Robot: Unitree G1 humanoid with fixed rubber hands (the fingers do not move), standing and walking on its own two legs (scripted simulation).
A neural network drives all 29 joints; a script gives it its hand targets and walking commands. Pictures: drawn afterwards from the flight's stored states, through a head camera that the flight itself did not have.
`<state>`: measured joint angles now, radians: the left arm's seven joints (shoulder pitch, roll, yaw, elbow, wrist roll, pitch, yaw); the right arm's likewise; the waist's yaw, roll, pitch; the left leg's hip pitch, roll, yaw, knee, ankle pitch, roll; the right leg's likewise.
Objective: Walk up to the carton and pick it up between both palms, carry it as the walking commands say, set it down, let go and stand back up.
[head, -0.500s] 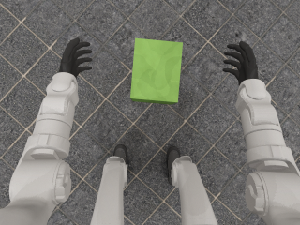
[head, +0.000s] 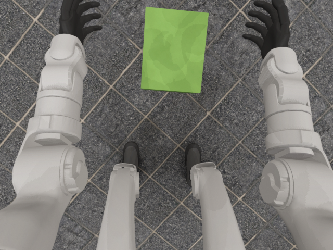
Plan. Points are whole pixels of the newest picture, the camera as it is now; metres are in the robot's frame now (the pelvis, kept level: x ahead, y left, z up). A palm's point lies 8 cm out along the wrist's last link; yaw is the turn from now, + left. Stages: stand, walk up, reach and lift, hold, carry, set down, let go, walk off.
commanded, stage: reach and lift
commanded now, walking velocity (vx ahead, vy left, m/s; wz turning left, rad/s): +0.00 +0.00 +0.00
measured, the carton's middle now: (172, 56) +0.55 -0.04 -0.56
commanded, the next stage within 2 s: none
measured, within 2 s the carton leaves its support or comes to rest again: neither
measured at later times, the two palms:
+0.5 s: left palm (102, 50) +0.52 +0.16 -0.30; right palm (243, 68) +0.48 -0.21 -0.30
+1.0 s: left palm (109, 60) +0.52 +0.17 -0.43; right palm (221, 74) +0.48 -0.19 -0.44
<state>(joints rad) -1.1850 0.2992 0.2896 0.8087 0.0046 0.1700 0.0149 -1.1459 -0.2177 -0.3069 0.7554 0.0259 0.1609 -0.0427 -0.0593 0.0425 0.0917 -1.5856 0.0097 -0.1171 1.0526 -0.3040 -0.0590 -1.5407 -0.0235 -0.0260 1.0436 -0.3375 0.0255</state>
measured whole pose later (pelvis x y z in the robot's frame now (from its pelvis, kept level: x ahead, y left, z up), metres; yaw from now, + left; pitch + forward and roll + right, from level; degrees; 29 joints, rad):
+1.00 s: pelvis -0.06 +0.02 -0.24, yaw -3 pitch +36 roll -4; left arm -1.60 0.43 0.08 1.09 -0.15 0.18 0.08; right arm -1.54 -0.34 -0.26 1.09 0.15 0.14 -0.09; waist -0.03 0.04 0.49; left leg -2.13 -0.04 -0.12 2.06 -0.56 -0.06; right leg -2.07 0.01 0.05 2.03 -0.59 0.10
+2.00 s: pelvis -0.05 +0.02 -0.29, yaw -3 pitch +35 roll -3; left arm -1.62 0.36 0.01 1.17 -0.21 0.09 0.09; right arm -1.58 -0.32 -0.18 1.12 0.16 0.07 -0.11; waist -0.02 0.04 0.52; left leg -2.24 -0.03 -0.12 2.22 -0.60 -0.07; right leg -2.20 0.02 0.06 2.20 -0.62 0.09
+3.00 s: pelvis -0.06 +0.01 -0.29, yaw -3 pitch +30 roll -2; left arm -1.62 0.35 0.09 1.06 -0.20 0.25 0.15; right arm -1.58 -0.28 -0.19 0.97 0.12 0.27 -0.17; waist -0.02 0.04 0.52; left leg -2.16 -0.04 -0.12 2.23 -0.60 -0.07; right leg -2.13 0.02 0.06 2.22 -0.62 0.09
